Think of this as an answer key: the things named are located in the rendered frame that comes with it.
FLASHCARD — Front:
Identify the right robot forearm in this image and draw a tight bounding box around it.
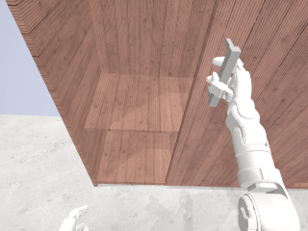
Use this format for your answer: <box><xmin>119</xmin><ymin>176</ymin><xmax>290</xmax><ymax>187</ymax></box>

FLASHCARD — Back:
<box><xmin>225</xmin><ymin>96</ymin><xmax>300</xmax><ymax>231</ymax></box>

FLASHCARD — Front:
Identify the robot left hand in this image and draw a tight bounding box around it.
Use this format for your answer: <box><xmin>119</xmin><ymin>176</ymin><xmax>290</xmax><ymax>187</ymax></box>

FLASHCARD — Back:
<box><xmin>58</xmin><ymin>205</ymin><xmax>89</xmax><ymax>231</ymax></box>

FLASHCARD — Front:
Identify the robot right upper arm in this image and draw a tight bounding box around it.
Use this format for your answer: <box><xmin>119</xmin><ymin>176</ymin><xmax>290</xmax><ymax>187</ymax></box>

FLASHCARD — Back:
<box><xmin>238</xmin><ymin>192</ymin><xmax>299</xmax><ymax>231</ymax></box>

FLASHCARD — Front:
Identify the handle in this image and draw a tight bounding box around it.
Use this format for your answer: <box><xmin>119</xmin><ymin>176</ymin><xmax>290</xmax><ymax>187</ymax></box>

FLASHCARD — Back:
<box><xmin>207</xmin><ymin>38</ymin><xmax>242</xmax><ymax>107</ymax></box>

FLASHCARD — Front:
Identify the robot right hand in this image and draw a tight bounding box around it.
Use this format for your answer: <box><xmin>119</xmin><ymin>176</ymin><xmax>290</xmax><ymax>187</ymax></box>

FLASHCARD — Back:
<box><xmin>206</xmin><ymin>57</ymin><xmax>252</xmax><ymax>106</ymax></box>

